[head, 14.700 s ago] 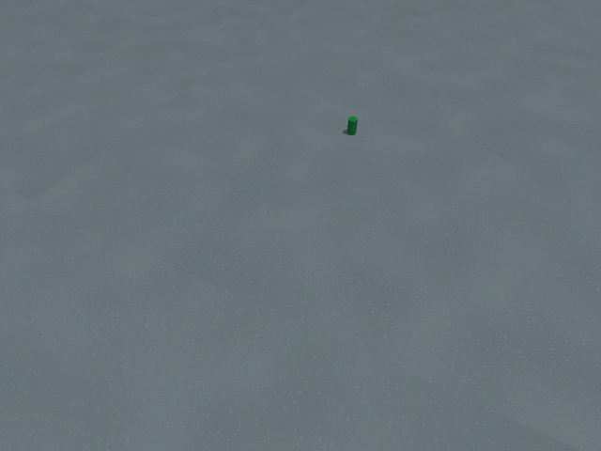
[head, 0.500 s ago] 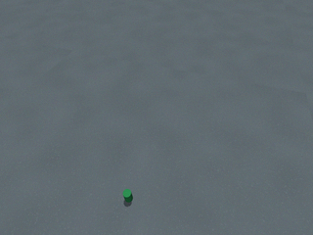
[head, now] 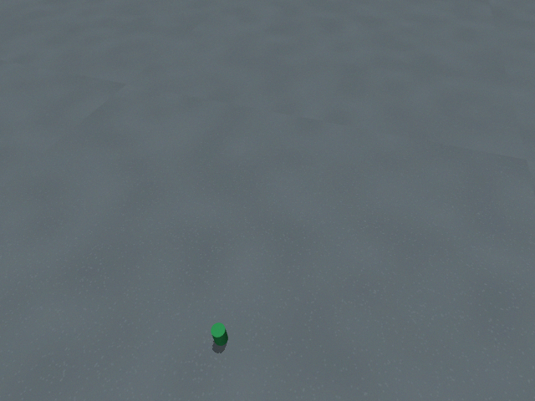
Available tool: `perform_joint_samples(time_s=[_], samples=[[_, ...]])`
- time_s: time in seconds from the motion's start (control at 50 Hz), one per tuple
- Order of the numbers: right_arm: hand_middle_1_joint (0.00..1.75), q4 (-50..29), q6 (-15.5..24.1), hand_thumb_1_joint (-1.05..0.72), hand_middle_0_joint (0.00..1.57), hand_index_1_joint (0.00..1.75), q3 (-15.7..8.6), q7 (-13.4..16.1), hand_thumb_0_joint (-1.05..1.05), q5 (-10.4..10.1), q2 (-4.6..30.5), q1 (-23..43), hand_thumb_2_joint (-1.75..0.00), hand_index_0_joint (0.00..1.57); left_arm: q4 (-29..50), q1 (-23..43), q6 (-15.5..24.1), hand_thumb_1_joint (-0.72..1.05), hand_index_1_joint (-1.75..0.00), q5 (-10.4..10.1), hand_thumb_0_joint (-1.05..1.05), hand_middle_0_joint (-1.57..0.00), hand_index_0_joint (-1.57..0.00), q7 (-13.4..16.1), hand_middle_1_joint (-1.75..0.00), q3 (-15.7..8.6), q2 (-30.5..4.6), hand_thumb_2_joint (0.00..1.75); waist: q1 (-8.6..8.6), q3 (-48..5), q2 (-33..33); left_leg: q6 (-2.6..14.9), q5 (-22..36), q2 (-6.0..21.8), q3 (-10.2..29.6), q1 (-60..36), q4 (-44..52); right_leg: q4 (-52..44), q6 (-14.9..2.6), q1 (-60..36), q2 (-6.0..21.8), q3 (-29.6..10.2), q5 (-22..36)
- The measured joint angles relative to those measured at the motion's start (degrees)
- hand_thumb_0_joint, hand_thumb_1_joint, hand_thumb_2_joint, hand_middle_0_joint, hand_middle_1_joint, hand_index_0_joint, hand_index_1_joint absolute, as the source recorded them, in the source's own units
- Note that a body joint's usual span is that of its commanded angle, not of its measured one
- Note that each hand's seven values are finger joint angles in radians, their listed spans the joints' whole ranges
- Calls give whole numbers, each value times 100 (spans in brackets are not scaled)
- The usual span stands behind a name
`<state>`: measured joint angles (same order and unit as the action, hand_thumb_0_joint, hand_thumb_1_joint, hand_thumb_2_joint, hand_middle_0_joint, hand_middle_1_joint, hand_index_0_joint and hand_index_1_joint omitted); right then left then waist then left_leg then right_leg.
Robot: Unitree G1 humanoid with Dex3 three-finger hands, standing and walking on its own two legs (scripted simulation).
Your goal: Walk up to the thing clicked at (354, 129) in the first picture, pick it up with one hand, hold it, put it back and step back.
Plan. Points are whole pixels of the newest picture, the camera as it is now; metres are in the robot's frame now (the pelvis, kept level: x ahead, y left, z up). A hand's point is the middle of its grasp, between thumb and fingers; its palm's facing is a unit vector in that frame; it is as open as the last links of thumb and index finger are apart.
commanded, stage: stand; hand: left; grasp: from above
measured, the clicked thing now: (219, 334) +0.47 +0.21 -0.74
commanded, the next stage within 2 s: rise first in 0.74 s
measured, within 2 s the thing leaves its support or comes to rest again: neither
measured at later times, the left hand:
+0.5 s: hand out of the picture +0.07 +0.25 -0.16, palm faces -0.03 -0.94 -0.34, open 7.4 cm
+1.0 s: hand out of the picture +0.12 +0.25 -0.16, palm faces +0.04 -0.95 -0.32, open 8.0 cm
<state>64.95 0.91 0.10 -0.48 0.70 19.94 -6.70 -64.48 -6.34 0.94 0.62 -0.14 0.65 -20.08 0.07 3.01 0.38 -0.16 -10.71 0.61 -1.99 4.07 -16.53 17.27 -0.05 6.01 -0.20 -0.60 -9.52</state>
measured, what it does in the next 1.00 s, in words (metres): stands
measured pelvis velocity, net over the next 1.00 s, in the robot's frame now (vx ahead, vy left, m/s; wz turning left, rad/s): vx -0.02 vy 0.00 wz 0.03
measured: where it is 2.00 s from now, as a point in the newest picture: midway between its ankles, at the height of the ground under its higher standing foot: outside the picture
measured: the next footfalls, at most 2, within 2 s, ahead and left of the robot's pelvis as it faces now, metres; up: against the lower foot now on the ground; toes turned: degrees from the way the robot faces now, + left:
none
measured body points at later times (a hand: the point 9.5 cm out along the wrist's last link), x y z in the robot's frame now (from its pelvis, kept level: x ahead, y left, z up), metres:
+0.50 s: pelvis +0.00 +0.00 +0.00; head +0.01 +0.00 +0.45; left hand +0.07 +0.30 -0.13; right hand +0.07 -0.30 -0.13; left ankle -0.02 +0.12 -0.75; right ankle +0.00 -0.12 -0.75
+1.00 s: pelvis -0.02 +0.00 -0.01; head +0.03 +0.01 +0.44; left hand +0.11 +0.30 -0.14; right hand +0.08 -0.27 -0.14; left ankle -0.02 +0.12 -0.75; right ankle +0.00 -0.12 -0.75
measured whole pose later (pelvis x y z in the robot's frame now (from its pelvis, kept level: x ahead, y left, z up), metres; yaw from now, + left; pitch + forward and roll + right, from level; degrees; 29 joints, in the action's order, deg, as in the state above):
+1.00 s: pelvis -0.02 +0.00 -0.01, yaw +2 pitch +3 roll +0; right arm 51.1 2.9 0.4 1.6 -2.3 17.4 -10.9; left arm -61.4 0.9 1.6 1.3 -0.3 -4.4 -18.6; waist 0.6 3.2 0.0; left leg 0.3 -13.7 0.2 -0.5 16.3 -27.2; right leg 26.2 0.1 16.8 0.3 0.9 -12.2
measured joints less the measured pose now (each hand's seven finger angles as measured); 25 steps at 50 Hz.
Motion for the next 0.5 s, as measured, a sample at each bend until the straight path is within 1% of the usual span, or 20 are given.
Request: perform_joint_samples(time_s=[0.5], samples=[[30, -22, -13, -90, 20, 30, -1, 9, 1, -3, -5, -12, -90, 20, -6, -55, -1, 90, -30, -1, 1, -20, -20, 12, -30, -10, 7, 89, -1, -8, -21, 13, -22, -4, 26, -18, -30, -55, 14, -68, 6, 25, 15]])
